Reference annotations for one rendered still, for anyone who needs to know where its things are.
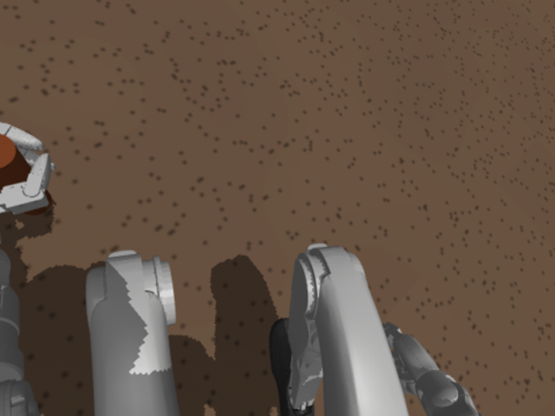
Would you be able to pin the left robot arm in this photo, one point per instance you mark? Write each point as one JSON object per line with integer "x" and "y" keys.
{"x": 16, "y": 397}

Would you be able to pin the right robot foot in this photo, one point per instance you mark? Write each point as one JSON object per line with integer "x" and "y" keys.
{"x": 280, "y": 353}

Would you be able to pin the right robot hand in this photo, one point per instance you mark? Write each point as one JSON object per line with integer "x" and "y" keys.
{"x": 410, "y": 357}

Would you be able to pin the can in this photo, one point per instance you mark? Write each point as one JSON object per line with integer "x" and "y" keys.
{"x": 15, "y": 169}

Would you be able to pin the left robot hand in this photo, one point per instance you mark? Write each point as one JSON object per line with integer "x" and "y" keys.
{"x": 30, "y": 195}

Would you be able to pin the right robot arm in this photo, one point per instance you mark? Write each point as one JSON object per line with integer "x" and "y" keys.
{"x": 441, "y": 395}

